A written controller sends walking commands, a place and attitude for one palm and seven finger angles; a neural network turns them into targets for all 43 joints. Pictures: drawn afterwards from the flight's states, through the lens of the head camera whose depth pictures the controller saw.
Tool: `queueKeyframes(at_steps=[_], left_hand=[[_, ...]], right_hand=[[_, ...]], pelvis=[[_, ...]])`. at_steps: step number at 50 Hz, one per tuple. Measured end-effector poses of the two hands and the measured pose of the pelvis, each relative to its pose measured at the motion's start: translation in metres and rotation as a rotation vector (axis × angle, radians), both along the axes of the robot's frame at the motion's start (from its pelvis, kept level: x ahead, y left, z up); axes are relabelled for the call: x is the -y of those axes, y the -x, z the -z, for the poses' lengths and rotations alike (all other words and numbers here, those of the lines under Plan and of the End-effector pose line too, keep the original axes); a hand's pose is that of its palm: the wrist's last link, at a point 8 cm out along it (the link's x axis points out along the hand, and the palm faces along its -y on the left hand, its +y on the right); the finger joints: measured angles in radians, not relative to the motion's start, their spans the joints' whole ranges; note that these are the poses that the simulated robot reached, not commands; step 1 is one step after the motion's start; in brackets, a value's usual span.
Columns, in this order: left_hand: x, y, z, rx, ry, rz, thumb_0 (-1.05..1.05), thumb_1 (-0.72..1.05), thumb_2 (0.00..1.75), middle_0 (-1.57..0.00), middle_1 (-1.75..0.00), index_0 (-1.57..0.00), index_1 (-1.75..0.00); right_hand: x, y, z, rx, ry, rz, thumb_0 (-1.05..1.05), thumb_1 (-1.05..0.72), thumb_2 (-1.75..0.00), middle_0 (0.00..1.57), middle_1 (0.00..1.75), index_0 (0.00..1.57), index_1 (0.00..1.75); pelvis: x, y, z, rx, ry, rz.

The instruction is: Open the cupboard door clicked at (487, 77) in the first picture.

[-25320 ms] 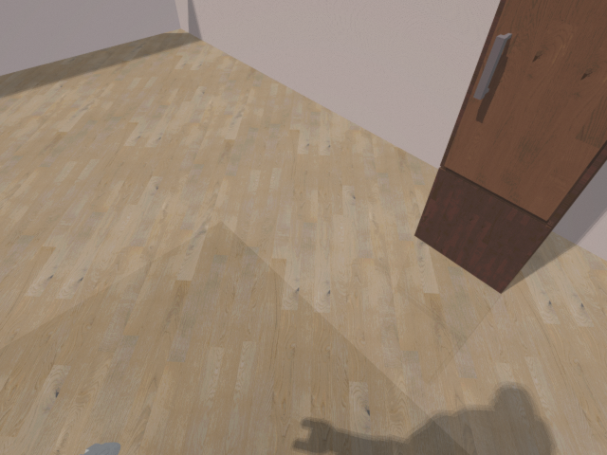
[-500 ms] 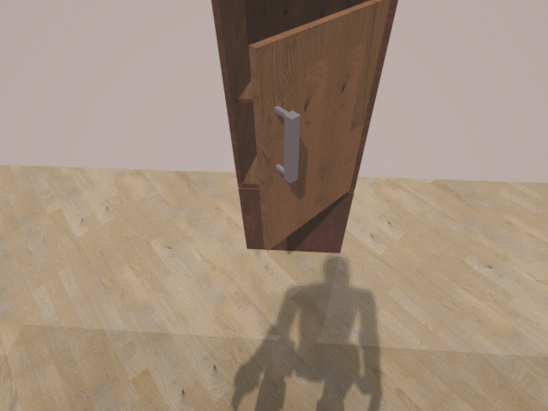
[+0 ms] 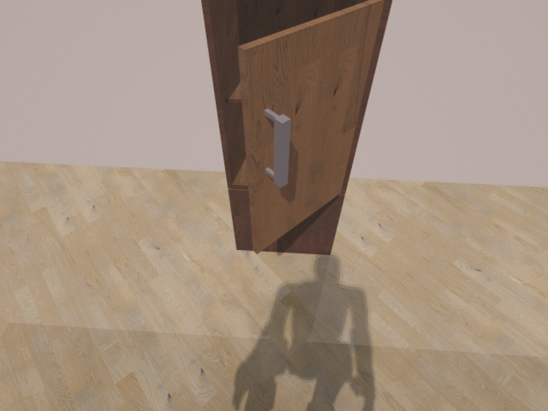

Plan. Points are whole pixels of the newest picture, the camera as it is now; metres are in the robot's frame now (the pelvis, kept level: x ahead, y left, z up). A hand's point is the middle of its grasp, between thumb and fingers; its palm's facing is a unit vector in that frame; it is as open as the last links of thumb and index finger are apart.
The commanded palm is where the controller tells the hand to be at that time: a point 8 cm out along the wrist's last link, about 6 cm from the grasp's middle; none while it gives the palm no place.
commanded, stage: look to check the result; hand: left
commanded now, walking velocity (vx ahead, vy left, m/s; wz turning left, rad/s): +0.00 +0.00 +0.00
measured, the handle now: (275, 149) +0.60 +0.03 +0.04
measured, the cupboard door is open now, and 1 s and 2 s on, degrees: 45 45 45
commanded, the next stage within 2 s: walk to a spot facing it in 0.40 s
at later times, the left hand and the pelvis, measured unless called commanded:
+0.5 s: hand out of the picture -0.01 +0.16 -0.18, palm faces +0.06 -0.98 -0.19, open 7.4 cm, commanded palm none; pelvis +0.01 -0.01 +0.00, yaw +0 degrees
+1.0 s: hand out of the picture +0.07 +0.21 -0.18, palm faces -0.10 -0.97 -0.22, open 7.4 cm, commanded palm none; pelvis +0.01 +0.02 -0.01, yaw -12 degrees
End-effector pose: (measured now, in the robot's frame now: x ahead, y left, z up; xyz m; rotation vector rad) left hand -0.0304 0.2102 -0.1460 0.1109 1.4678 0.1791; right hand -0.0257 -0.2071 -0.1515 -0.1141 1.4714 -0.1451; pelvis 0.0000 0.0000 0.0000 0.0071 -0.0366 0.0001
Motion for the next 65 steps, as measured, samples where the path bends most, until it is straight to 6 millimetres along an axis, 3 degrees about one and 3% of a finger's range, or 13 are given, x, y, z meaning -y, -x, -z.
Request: queueKeyframes(at_steps=[8, 19, 33, 39, 46, 53, 60, 65], left_hand=[[0.003, 0.006, -0.001, -0.021, -0.001, -0.015, 0.0, 0.91, 0.89, -0.2, -0.3, -0.2, -0.3], [0.005, -0.005, -0.001, 0.004, -0.004, -0.009, 0.0, 0.91, 0.89, -0.2, -0.3, -0.2, -0.3], [0.003, -0.019, 0.0, 0.012, -0.01, 0.015, 0.0, 0.91, 0.89, -0.2, -0.3, -0.2, -0.3], [-0.009, -0.029, 0.007, -0.002, -0.012, 0.052, 0.0, 0.9, 0.89, -0.2, -0.3, -0.2, -0.3], [-0.035, -0.064, 0.014, 0.034, -0.021, 0.1, 0.0, 0.9, 0.89, -0.2, -0.3, -0.2, -0.3], [-0.045, -0.128, -0.004, 0.137, -0.036, 0.23, 0.0, 0.91, 0.89, -0.2, -0.3, -0.2, -0.3], [-0.012, -0.185, -0.019, 0.247, -0.051, 0.377, 0.0, 0.91, 0.9, -0.19, -0.3, -0.19, -0.3], [0.024, -0.204, -0.016, 0.312, -0.073, 0.466, 0.0, 0.91, 0.9, -0.2, -0.3, -0.2, -0.3]], right_hand=[[0.001, -0.012, 0.001, 0.019, 0.0, -0.009, 0.0, -0.91, -0.9, 0.2, 0.3, 0.2, 0.29], [0.007, -0.024, 0.001, 0.04, 0.006, -0.017, 0.0, -0.92, -0.9, 0.2, 0.3, 0.2, 0.29], [0.013, -0.02, 0.002, 0.038, 0.02, 0.024, 0.0, -0.91, -0.9, 0.2, 0.3, 0.2, 0.29], [0.018, -0.016, 0.004, 0.048, 0.054, 0.092, 0.0, -0.91, -0.9, 0.2, 0.3, 0.2, 0.29], [0.018, -0.024, -0.004, 0.098, 0.115, 0.137, 0.0, -0.91, -0.9, 0.2, 0.3, 0.2, 0.29], [0.016, -0.014, -0.015, 0.149, 0.117, 0.17, 0.0, -0.91, -0.9, 0.2, 0.3, 0.2, 0.3], [0.033, 0.014, -0.006, 0.149, 0.083, 0.257, 0.0, -0.91, -0.9, 0.2, 0.3, 0.2, 0.3], [0.064, 0.035, 0.017, 0.14, 0.073, 0.333, 0.0, -0.91, -0.9, 0.2, 0.3, 0.2, 0.3]], pelvis=[[0.002, -0.004, 0.0, 0.002, -0.002, -0.001], [0.004, -0.007, 0.0, 0.003, -0.006, 0.0], [0.007, -0.008, 0.002, -0.001, -0.001, 0.039], [0.003, -0.007, 0.008, -0.007, 0.019, 0.081], [-0.012, -0.011, 0.012, -0.013, 0.01, 0.144], [-0.015, -0.002, 0.002, -0.034, 0.008, 0.236], [0.003, 0.008, 0.004, -0.042, 0.004, 0.313], [0.025, 0.015, 0.02, -0.04, -0.014, 0.369]])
